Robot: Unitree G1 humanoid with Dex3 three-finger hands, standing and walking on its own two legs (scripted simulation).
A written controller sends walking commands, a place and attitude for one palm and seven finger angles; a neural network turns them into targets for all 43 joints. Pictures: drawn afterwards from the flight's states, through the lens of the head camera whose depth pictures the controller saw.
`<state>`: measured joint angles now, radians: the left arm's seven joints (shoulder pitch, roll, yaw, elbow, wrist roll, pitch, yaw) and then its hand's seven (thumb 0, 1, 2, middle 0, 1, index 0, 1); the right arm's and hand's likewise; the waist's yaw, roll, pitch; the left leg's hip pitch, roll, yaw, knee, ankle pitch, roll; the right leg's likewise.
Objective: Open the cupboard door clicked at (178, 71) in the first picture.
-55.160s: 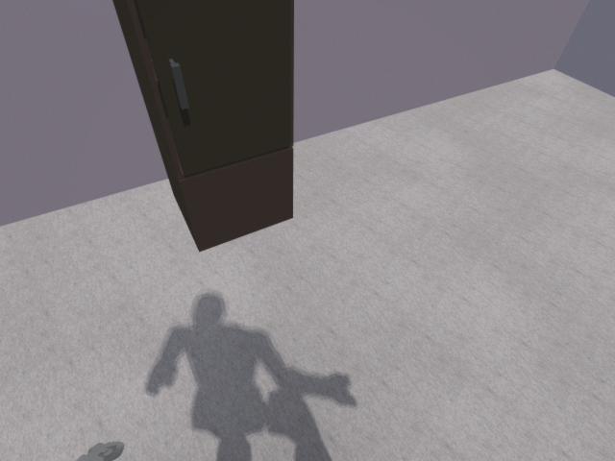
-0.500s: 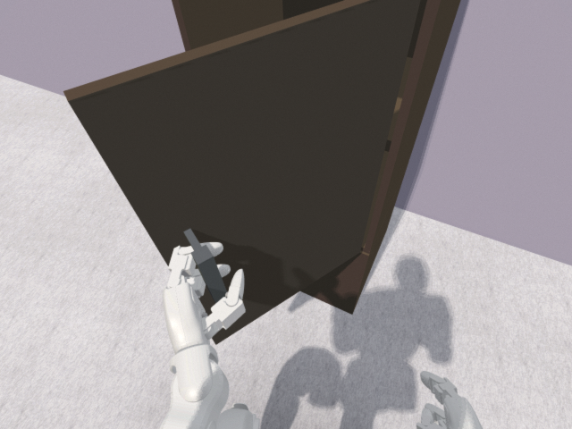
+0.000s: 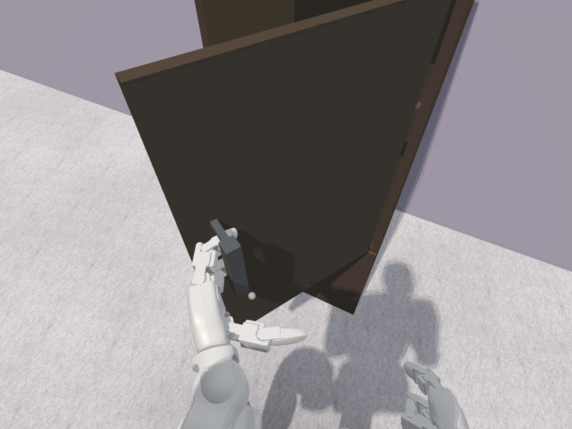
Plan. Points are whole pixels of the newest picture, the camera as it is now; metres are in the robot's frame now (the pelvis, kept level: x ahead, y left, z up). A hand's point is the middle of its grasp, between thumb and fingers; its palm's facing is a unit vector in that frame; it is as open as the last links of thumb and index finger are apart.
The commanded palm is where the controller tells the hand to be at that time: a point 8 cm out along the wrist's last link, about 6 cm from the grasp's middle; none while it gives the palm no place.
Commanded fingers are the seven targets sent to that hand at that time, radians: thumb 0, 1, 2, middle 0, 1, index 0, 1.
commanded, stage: open thumb and fingers to let go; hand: left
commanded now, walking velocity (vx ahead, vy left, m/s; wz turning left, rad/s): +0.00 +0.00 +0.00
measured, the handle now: (228, 258) +0.34 +0.10 +0.06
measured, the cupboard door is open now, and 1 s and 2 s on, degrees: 60 61 61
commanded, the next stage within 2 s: slide the hand sideways off the handle in 0.06 s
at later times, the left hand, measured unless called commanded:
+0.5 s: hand (245, 320) +0.25 +0.07 +0.06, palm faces -0.11 -0.99 +0.06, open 16.3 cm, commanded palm +0.23 +0.12 +0.05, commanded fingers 0.00 -0.50 0.30 -0.15 -0.30 -0.15 -0.30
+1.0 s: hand (208, 344) +0.22 +0.11 +0.05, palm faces -0.09 -1.00 +0.01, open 16.2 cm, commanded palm +0.19 +0.18 +0.05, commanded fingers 0.00 -0.50 0.30 -0.15 -0.30 -0.15 -0.30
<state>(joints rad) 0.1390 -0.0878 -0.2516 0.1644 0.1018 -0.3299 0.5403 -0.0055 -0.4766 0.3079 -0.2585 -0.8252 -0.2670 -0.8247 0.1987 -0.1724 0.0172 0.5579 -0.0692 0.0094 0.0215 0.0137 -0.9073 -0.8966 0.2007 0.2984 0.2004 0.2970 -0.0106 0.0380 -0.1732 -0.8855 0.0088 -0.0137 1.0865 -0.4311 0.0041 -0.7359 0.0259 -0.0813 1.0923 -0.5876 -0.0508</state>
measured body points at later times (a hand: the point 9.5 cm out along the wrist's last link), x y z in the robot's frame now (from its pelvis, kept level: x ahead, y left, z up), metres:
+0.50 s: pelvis -0.01 +0.02 +0.00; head +0.02 +0.01 +0.45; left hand +0.25 +0.12 +0.06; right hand +0.14 -0.21 -0.09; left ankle +0.06 +0.12 -0.66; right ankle -0.03 -0.09 -0.66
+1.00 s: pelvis +0.00 +0.01 -0.01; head +0.05 +0.01 +0.44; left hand +0.22 +0.16 +0.05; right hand +0.18 -0.20 -0.09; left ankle +0.06 +0.12 -0.66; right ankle -0.03 -0.09 -0.66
